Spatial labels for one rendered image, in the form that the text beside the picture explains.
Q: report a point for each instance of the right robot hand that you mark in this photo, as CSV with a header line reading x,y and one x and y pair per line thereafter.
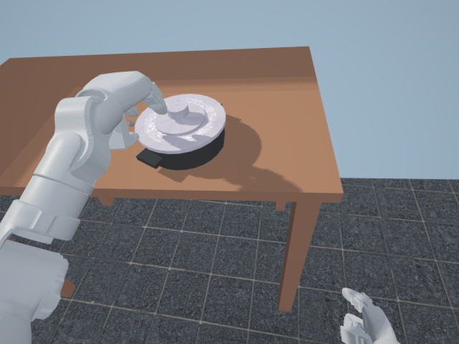
x,y
372,327

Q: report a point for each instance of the knob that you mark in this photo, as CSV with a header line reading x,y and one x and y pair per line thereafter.
x,y
177,109

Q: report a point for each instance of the lid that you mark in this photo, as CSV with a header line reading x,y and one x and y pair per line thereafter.
x,y
161,134

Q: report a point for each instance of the table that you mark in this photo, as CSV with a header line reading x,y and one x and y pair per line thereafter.
x,y
277,145

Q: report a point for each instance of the pot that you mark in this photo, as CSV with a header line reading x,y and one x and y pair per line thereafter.
x,y
183,161

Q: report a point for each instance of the left robot upper arm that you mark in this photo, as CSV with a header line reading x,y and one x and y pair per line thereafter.
x,y
31,280

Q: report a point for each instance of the left robot hand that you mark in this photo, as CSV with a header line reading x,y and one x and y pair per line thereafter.
x,y
130,88

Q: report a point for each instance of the left robot forearm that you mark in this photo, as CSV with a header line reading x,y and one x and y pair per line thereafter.
x,y
76,157

